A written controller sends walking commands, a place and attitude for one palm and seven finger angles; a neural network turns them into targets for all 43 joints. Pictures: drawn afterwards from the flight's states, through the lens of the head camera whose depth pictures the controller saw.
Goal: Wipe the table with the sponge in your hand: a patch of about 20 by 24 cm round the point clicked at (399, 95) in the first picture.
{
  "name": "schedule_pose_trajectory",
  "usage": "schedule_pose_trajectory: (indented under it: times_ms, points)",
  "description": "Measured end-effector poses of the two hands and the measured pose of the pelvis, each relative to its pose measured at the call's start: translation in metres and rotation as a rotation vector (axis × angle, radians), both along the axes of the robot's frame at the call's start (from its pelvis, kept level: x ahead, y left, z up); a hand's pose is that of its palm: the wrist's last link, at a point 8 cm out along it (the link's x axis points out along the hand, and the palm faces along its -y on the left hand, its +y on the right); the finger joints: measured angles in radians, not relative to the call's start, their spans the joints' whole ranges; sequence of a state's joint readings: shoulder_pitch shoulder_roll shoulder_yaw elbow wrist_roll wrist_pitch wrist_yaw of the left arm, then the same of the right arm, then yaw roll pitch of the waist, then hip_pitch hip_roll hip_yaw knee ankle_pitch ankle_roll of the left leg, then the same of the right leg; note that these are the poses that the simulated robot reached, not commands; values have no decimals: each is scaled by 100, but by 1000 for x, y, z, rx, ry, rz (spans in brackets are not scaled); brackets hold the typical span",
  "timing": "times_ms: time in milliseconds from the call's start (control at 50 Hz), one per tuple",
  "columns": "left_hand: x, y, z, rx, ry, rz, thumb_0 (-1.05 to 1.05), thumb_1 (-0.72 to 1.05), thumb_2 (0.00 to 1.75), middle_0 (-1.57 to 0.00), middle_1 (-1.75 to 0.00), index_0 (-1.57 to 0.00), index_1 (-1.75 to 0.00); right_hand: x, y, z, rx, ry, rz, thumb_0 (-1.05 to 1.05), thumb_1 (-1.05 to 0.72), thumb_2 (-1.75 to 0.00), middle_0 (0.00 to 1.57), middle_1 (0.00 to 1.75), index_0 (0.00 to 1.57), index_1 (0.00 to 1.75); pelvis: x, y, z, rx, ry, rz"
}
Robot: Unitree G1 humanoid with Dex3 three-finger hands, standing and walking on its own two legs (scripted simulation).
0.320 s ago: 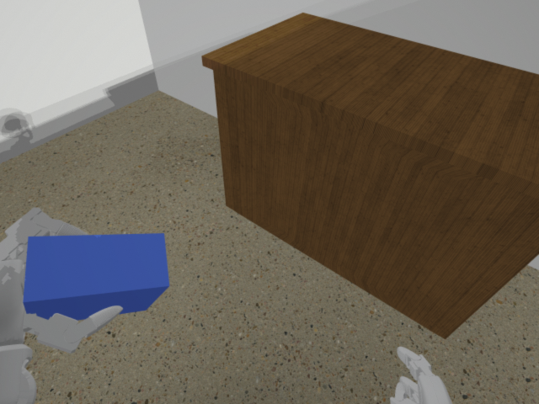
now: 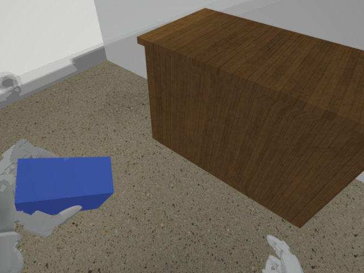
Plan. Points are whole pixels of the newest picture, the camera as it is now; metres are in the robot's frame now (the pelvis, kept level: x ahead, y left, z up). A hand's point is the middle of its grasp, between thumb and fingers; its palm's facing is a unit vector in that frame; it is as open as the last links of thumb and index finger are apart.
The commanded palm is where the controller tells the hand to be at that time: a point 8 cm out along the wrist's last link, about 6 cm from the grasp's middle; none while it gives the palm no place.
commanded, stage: look at it before walking up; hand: left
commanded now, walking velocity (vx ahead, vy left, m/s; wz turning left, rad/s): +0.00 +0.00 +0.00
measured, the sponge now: (78, 186) +0.23 +0.20 +0.14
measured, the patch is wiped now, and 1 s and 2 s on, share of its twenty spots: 0.00 0.00 0.00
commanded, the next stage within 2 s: walk around to get in front in 0.08 s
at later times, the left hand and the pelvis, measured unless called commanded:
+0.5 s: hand (27, 202) +0.19 +0.26 +0.15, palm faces +0.43 -0.80 -0.42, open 10.5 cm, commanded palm +0.13 +0.30 +0.18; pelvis -0.01 +0.01 -0.01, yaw +4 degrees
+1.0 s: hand out of the picture +0.07 +0.31 +0.15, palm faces +0.70 -0.61 -0.37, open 10.5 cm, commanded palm +0.00 +0.32 +0.18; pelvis -0.04 +0.00 -0.02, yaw +22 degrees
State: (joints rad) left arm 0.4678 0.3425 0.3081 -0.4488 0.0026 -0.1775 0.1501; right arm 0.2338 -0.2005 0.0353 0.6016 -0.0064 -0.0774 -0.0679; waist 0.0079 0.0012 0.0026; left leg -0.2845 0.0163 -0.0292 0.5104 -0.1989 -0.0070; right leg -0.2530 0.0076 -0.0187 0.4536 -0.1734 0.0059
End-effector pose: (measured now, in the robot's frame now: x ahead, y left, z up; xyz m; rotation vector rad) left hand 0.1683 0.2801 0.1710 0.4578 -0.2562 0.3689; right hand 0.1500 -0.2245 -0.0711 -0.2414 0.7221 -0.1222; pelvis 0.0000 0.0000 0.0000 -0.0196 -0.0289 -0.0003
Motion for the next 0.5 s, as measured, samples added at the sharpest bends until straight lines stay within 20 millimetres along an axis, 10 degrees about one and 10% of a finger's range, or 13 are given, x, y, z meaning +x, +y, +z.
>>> schedule_pose_trajectory:
  times_ms: [500]
  points:
    - [-24,19,-5,40,14,39,-1,-51,100,-69,-136,-69,-136,-6,10,-11,-17,45,32,2,-90,-90,20,30,20,30,-12,8,-10,-7,24,66]
